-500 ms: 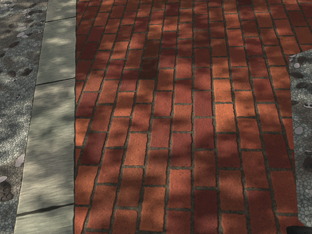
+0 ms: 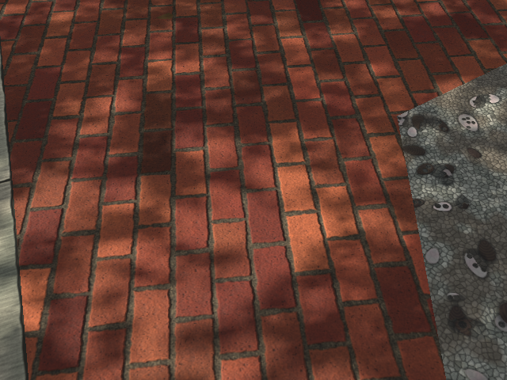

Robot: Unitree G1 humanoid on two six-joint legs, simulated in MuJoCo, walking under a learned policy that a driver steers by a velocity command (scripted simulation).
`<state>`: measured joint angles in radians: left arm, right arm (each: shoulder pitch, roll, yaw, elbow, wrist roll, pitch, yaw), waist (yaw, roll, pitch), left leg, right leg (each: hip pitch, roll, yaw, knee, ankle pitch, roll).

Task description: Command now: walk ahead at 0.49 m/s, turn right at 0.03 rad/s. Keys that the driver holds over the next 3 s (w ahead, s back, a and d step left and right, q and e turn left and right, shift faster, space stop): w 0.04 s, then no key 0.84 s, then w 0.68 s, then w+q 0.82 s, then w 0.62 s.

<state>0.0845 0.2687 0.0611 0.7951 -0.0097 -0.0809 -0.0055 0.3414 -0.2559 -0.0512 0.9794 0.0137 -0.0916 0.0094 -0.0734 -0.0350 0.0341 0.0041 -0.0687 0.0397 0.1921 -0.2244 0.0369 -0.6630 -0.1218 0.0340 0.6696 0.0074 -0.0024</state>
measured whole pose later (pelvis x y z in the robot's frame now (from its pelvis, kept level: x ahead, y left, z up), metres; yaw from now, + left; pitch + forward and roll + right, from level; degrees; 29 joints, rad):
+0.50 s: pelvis +0.20 -0.05 -0.01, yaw +1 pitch +0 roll -2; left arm 0.16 0.23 0.03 0.93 0.02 -0.05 -0.01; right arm 0.14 -0.27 -0.04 0.93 -0.01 0.02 -0.03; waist 0.01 0.04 0.02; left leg -0.35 0.08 -0.04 0.58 -0.20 -0.02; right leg -0.26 0.06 -0.06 0.41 -0.16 -0.06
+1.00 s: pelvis +0.26 -0.03 -0.01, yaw +1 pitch -1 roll +0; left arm 0.18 0.25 0.04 1.04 -0.01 0.00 0.03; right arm 0.18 -0.24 -0.04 1.06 0.01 -0.01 -0.03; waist 0.00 0.00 0.01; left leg -0.22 0.02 0.00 0.57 -0.35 0.00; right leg -0.20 0.00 -0.03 0.55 -0.33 -0.02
